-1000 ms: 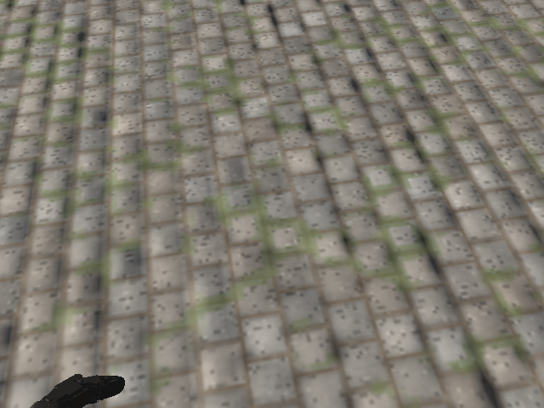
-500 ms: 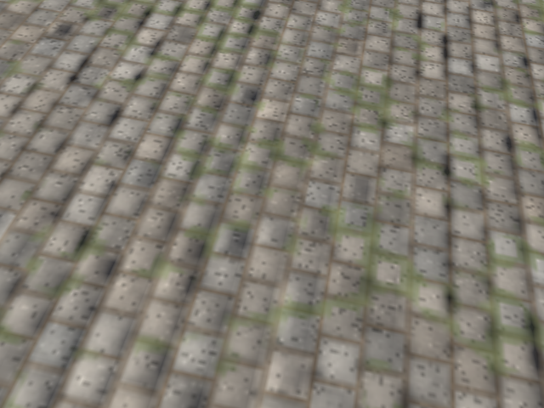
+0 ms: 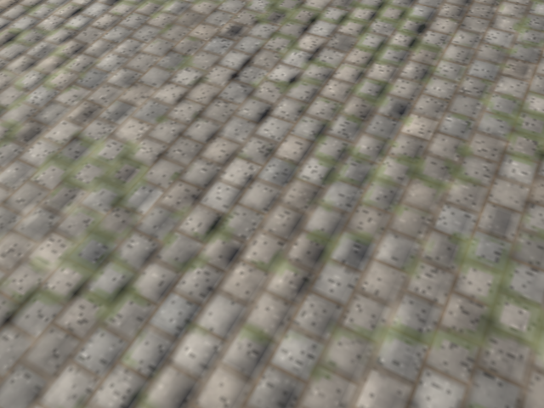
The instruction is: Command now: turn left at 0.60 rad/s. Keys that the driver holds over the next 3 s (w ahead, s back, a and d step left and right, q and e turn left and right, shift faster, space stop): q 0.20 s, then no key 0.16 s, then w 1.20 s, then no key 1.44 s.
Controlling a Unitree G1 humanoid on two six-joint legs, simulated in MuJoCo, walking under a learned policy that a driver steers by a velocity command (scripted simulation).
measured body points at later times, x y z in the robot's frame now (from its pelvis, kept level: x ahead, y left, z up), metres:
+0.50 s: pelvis +0.00 +0.06 +0.01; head +0.01 +0.09 +0.46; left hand +0.05 +0.37 -0.12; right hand +0.20 -0.17 -0.07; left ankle -0.02 +0.15 -0.74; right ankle +0.01 -0.10 -0.67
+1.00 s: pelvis +0.17 +0.02 +0.00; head +0.19 +0.00 +0.45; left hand +0.19 +0.31 -0.10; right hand +0.33 -0.23 -0.12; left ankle +0.10 +0.16 -0.66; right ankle +0.18 -0.06 -0.74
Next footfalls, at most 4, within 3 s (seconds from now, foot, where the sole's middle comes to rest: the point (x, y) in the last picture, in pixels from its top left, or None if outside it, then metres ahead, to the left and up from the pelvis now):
0.30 left None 0.02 0.16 -0.78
0.84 right None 0.22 -0.05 -0.78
1.36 left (210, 388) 0.52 0.22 -0.78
1.82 right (278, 283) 0.81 0.05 -0.78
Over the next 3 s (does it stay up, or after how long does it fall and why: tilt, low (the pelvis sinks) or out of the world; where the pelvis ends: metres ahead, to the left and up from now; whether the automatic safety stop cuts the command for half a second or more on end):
stays up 0.71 0.15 0.00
